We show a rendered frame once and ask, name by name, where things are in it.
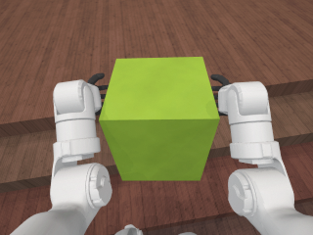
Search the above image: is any left robot shin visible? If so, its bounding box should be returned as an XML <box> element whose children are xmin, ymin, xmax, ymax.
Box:
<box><xmin>124</xmin><ymin>224</ymin><xmax>137</xmax><ymax>229</ymax></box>

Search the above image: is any robot right upper arm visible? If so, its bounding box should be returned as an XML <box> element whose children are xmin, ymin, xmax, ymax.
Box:
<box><xmin>228</xmin><ymin>166</ymin><xmax>313</xmax><ymax>235</ymax></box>

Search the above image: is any carton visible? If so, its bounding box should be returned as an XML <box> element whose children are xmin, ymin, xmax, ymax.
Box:
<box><xmin>99</xmin><ymin>57</ymin><xmax>220</xmax><ymax>181</ymax></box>

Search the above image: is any robot left forearm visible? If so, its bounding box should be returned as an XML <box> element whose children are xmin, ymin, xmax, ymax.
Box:
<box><xmin>50</xmin><ymin>79</ymin><xmax>102</xmax><ymax>203</ymax></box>

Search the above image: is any right robot hand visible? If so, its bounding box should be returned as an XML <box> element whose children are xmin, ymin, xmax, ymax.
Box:
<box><xmin>210</xmin><ymin>74</ymin><xmax>232</xmax><ymax>117</ymax></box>

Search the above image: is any robot left upper arm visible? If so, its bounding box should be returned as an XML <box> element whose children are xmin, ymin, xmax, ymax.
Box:
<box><xmin>10</xmin><ymin>163</ymin><xmax>112</xmax><ymax>235</ymax></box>

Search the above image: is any robot right forearm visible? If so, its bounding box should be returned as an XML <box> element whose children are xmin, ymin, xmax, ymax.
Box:
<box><xmin>218</xmin><ymin>81</ymin><xmax>294</xmax><ymax>203</ymax></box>

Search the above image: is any left robot hand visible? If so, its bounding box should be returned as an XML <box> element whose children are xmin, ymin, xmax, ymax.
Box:
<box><xmin>87</xmin><ymin>72</ymin><xmax>109</xmax><ymax>116</ymax></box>

